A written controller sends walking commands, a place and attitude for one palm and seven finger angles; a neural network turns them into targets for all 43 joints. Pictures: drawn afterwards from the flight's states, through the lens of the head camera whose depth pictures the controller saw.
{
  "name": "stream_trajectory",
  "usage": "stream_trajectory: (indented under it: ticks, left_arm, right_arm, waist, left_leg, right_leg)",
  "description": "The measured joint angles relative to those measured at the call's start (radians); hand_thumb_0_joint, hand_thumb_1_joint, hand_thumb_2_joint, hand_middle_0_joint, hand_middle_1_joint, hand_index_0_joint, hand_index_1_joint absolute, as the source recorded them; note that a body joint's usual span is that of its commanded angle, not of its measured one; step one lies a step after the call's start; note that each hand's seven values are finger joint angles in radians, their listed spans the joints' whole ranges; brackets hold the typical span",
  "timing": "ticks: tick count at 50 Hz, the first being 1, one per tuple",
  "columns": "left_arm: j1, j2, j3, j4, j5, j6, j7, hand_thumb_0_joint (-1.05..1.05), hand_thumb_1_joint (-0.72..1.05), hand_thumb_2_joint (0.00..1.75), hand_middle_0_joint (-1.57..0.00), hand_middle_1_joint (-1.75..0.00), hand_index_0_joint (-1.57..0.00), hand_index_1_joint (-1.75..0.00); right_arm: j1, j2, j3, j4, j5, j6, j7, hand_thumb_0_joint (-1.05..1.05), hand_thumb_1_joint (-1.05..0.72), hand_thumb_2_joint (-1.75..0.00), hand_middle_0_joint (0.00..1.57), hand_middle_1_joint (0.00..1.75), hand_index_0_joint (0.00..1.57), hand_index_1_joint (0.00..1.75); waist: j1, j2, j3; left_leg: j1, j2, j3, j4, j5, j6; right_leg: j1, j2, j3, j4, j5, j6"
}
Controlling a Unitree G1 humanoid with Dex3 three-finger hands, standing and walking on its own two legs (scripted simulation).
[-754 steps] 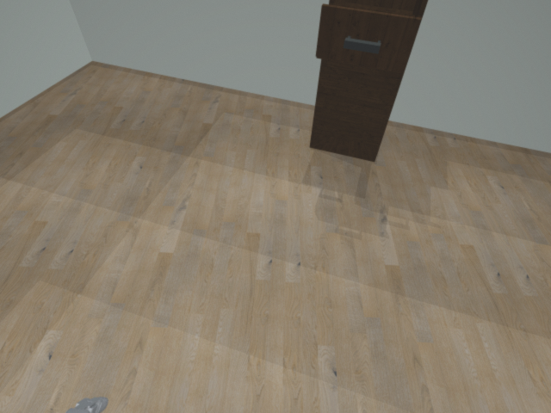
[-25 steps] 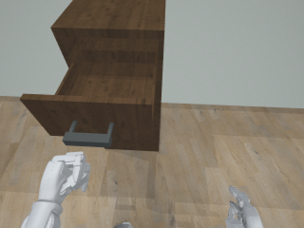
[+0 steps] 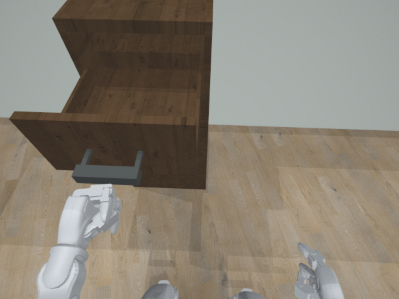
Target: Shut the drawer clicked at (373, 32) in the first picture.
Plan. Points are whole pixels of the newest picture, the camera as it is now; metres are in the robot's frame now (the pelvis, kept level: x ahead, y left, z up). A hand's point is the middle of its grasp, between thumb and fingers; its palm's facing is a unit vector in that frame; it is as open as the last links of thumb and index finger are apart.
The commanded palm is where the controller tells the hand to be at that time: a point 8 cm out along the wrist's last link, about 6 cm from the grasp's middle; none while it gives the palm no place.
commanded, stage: bring the fist close to the handle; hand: left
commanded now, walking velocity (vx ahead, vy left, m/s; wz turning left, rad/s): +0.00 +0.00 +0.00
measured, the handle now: (111, 164) +0.36 +0.20 +0.05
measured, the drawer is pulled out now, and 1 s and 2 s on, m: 0.30 0.25 0.13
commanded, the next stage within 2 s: push the drawer shut in 0.16 s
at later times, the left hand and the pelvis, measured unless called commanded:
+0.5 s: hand (117, 205) +0.28 +0.17 +0.05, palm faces -0.02 -1.00 -0.05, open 3.3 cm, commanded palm +0.26 +0.22 +0.06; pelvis +0.00 -0.01 +0.00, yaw +0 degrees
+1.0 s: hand (120, 181) +0.33 +0.17 +0.05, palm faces -0.03 -1.00 -0.05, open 2.7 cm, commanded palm +0.33 +0.23 +0.06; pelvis -0.02 +0.00 +0.00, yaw +1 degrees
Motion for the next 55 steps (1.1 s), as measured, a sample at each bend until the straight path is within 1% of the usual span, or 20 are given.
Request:
stream_trajectory:
  ticks: [6, 10, 17, 26, 33, 36, 40, 47, 55]
  left_arm:
    - [0.030, -0.002, -0.005, -0.015, -0.001, 0.007, 0.005, 0.01, 0.90, 0.90, -1.40, -1.60, -1.40, -1.60]
    - [0.043, 0.001, 0.001, -0.013, -0.001, -0.003, 0.005, 0.01, 0.90, 0.90, -1.40, -1.60, -1.40, -1.60]
    - [0.023, 0.010, 0.014, 0.005, -0.008, -0.015, -0.008, 0.01, 0.90, 0.90, -1.40, -1.60, -1.40, -1.60]
    - [-0.096, 0.018, 0.027, 0.089, -0.014, 0.005, -0.023, 0.02, 0.90, 0.90, -1.40, -1.60, -1.40, -1.60]
    - [-0.141, 0.020, 0.029, 0.146, -0.009, -0.005, -0.025, -0.02, 0.86, 0.93, -1.40, -1.60, -1.40, -1.60]
    - [-0.186, 0.024, 0.031, 0.189, -0.006, -0.018, -0.029, -0.05, 0.83, 0.93, -1.40, -1.60, -1.40, -1.60]
    - [-0.262, 0.037, 0.035, 0.251, -0.004, -0.019, -0.032, -0.07, 0.79, 0.94, -1.40, -1.60, -1.40, -1.60]
    - [-0.386, 0.058, 0.042, 0.364, 0.003, -0.001, -0.026, -0.07, 0.78, 0.94, -1.40, -1.60, -1.40, -1.60]
    - [-0.509, 0.073, 0.062, 0.496, 0.020, -0.010, -0.018, -0.06, 0.78, 0.93, -1.40, -1.60, -1.40, -1.60]
  right_arm:
    - [0.010, -0.002, 0.000, -0.014, 0.002, 0.011, 0.002, 0.02, -0.90, -0.90, 0.20, 0.30, 0.20, 0.30]
    - [0.009, -0.004, -0.002, -0.015, 0.002, 0.016, 0.000, 0.01, -0.90, -0.90, 0.20, 0.30, 0.20, 0.30]
    - [0.001, -0.010, -0.004, -0.007, 0.003, 0.012, -0.008, 0.01, -0.90, -0.90, 0.20, 0.30, 0.20, 0.30]
    - [-0.009, -0.012, -0.001, 0.009, 0.006, 0.016, -0.011, 0.01, -0.90, -0.90, 0.20, 0.30, 0.20, 0.30]
    - [-0.001, -0.014, 0.002, 0.022, 0.006, 0.028, -0.013, 0.01, -0.90, -0.90, 0.20, 0.30, 0.20, 0.30]
    - [-0.004, -0.017, 0.004, 0.037, 0.008, 0.031, -0.017, 0.01, -0.90, -0.90, 0.20, 0.30, 0.20, 0.30]
    - [-0.013, -0.019, 0.008, 0.055, 0.011, 0.035, -0.026, 0.01, -0.90, -0.90, 0.20, 0.30, 0.20, 0.30]
    - [-0.009, -0.017, 0.015, 0.065, 0.013, 0.041, -0.030, 0.01, -0.90, -0.90, 0.20, 0.30, 0.20, 0.30]
    - [0.016, -0.018, 0.018, 0.068, 0.011, 0.060, -0.022, 0.01, -0.90, -0.90, 0.20, 0.30, 0.20, 0.30]
  waist:
    - [-0.004, 0.003, -0.007]
    - [-0.004, 0.000, -0.008]
    - [-0.001, 0.001, -0.006]
    - [-0.004, 0.004, -0.004]
    - [0.001, 0.002, 0.000]
    - [0.005, 0.000, 0.006]
    - [0.005, -0.001, 0.016]
    - [-0.006, -0.001, 0.019]
    - [-0.025, -0.007, 0.020]
  left_leg:
    - [0.010, 0.001, 0.000, -0.011, 0.002, -0.003]
    - [0.010, 0.002, -0.001, -0.010, 0.001, -0.005]
    - [0.000, 0.003, -0.010, 0.001, -0.002, -0.009]
    - [-0.006, 0.002, -0.013, 0.000, 0.001, -0.010]
    - [-0.004, -0.001, -0.013, -0.011, 0.011, -0.009]
    - [-0.015, -0.003, -0.018, -0.004, 0.014, -0.009]
    - [-0.031, -0.003, -0.024, 0.006, 0.018, -0.009]
    - [-0.041, -0.002, -0.024, 0.003, 0.031, -0.006]
    - [-0.047, -0.001, -0.016, -0.004, 0.038, -0.001]
  right_leg:
    - [0.008, 0.002, 0.000, -0.009, 0.001, -0.002]
    - [0.008, 0.003, 0.000, -0.006, -0.002, -0.004]
    - [0.003, 0.004, -0.009, 0.003, -0.007, -0.008]
    - [-0.003, 0.004, -0.011, 0.003, -0.005, -0.010]
    - [-0.003, 0.002, -0.010, -0.005, 0.002, -0.009]
    - [-0.010, 0.000, -0.015, 0.001, 0.003, -0.009]
    - [-0.022, 0.000, -0.020, 0.008, 0.007, -0.011]
    - [-0.031, 0.001, -0.021, 0.001, 0.022, -0.010]
    - [-0.039, 0.003, -0.012, -0.009, 0.036, -0.006]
